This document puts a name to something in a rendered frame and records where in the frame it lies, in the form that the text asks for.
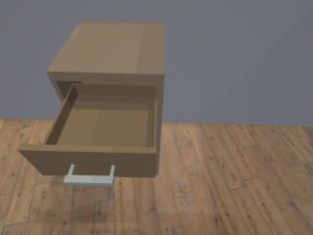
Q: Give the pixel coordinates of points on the drawer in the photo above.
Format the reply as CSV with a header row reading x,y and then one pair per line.
x,y
99,125

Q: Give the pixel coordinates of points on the handle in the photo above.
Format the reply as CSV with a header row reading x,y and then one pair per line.
x,y
89,180

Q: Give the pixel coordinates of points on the cabinet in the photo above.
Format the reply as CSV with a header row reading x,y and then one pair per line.
x,y
102,52

